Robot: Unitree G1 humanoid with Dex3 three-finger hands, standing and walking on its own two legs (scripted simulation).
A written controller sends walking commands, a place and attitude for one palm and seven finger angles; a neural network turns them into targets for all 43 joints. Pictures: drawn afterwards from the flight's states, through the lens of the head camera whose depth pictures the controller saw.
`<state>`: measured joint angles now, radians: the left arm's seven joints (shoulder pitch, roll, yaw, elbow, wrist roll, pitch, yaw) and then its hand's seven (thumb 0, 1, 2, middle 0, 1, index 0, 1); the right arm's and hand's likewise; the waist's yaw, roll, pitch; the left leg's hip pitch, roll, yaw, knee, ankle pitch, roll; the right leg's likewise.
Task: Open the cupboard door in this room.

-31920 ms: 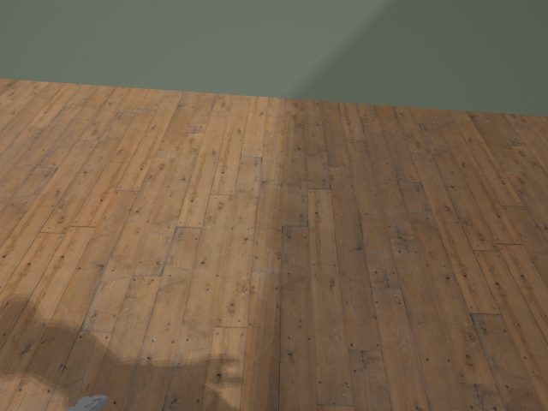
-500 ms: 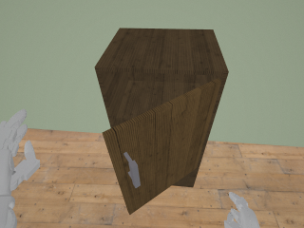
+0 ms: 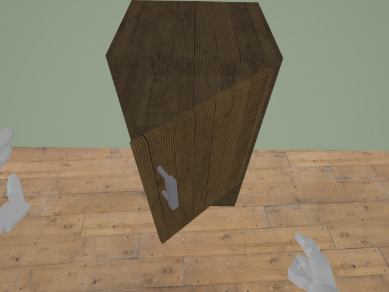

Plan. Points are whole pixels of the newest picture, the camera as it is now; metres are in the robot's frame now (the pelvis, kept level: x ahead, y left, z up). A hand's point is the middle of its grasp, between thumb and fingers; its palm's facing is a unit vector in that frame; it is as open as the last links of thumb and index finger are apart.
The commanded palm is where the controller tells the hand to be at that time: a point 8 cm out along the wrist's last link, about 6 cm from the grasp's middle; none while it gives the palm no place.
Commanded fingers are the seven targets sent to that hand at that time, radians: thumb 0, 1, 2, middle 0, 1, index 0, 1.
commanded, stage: step back with the hand held close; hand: left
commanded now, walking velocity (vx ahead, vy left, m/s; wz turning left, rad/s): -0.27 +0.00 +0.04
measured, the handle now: (167, 188) +0.36 +0.09 -0.05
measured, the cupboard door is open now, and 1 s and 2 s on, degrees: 40 40 40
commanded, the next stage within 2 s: stop stepping back and stand still in 0.52 s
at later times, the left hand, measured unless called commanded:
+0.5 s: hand out of the picture +0.07 +0.28 +0.17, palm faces +0.53 -0.73 -0.43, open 7.4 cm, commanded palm -0.01 +0.32 +0.18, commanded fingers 0.00 0.90 0.90 -0.20 -0.30 -0.20 -0.30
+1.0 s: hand out of the picture -0.04 +0.28 +0.17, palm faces +0.49 -0.77 -0.41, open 7.4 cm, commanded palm -0.11 +0.31 +0.18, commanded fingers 0.00 0.90 0.90 -0.20 -0.30 -0.20 -0.30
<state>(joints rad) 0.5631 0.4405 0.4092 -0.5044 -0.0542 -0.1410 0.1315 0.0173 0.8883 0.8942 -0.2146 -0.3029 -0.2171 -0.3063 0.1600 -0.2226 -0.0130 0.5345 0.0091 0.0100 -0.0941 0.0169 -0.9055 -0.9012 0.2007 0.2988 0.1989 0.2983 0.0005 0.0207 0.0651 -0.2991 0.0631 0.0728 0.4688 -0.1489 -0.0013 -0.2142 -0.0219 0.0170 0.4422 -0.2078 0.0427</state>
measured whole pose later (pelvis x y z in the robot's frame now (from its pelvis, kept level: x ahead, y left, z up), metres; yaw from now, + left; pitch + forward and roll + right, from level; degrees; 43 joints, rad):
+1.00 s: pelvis -0.23 +0.01 +0.00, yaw +4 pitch -1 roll -1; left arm 0.52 0.40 0.42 -0.52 -0.03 -0.17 0.18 0.02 0.89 0.90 -0.21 -0.30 -0.21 -0.31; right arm 0.24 -0.14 0.03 0.62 -0.02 -0.17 -0.05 0.02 -0.90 -0.90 0.20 0.30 0.20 0.30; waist -0.03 -0.03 0.01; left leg -0.33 0.06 0.04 0.43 -0.16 0.01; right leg -0.31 0.05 -0.05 0.79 -0.49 -0.01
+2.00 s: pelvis -0.25 +0.03 +0.01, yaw +0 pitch +0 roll -1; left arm 0.57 0.40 0.38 -0.46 -0.05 -0.16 0.16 0.02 0.89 0.89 -0.21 -0.30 -0.22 -0.31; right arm 0.20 -0.21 0.00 0.60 0.00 -0.09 -0.08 0.02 -0.90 -0.90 0.20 0.30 0.20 0.30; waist 0.00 0.02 0.02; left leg -0.24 0.05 0.09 0.41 -0.18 0.00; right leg -0.14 0.03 -0.02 0.38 -0.24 -0.02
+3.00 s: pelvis -0.27 +0.03 +0.00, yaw +3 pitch -1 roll +0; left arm 0.37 0.14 0.01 1.17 0.01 0.02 0.04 0.01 0.93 0.89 -0.20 -0.30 -0.20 -0.30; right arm 0.32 -0.13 -0.01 1.12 -0.02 0.04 -0.03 0.01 -0.91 -0.90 0.20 0.30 0.20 0.30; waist 0.00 0.04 0.08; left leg -0.28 0.02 0.06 0.44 -0.15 0.01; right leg -0.18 0.01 -0.06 0.45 -0.26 -0.03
